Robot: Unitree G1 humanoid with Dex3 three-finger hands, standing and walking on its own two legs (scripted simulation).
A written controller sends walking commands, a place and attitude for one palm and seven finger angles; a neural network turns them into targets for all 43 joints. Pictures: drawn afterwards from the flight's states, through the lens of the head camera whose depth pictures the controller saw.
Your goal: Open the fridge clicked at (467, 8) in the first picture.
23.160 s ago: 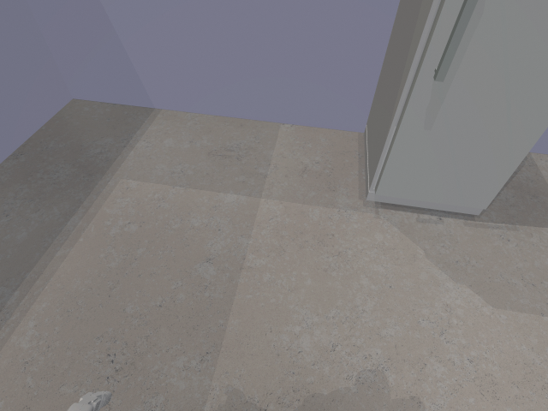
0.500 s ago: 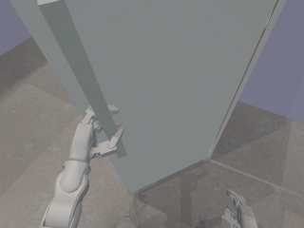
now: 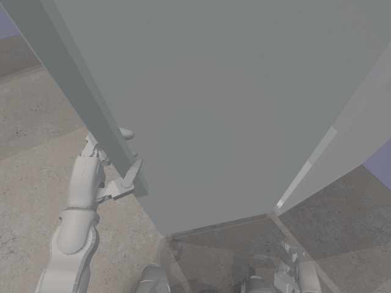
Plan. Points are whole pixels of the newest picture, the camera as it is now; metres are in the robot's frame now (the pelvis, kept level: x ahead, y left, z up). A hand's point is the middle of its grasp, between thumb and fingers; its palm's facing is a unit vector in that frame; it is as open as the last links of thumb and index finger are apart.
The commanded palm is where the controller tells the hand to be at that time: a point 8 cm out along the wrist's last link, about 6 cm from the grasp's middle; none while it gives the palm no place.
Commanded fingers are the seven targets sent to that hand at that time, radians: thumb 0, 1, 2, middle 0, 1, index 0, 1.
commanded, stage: stop walking and hold the door back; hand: left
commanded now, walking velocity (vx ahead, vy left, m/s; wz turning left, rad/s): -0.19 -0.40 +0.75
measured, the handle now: (108, 121) +0.33 +0.16 +0.19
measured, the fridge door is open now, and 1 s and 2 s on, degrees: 72 73 72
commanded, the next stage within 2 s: loosen the grip on the handle in 1.34 s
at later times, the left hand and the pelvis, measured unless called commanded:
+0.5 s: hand (142, 206) +0.23 +0.10 +0.12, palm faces +0.39 -0.88 -0.29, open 6.9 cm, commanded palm +0.22 +0.18 +0.11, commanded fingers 0.00 0.90 0.90 -0.45 -1.40 -0.45 -1.40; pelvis -0.08 -0.16 +0.01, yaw +16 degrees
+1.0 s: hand (133, 172) +0.28 +0.13 +0.12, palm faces +0.37 -0.91 -0.18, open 6.3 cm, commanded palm +0.23 +0.20 +0.11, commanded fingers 0.00 0.90 0.90 -0.45 -1.40 -0.45 -1.40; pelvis -0.13 -0.14 +0.02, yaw +13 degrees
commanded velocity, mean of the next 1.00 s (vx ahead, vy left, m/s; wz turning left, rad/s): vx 0.15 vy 0.18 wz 0.04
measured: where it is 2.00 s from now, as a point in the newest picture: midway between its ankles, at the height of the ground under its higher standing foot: outside the picture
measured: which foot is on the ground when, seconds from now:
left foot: up 0.00-0.24, down 0.26-0.48, up 0.50-0.98, down 1.00-1.00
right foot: down 0.00-0.28, up 0.30-0.46, down 0.48-1.00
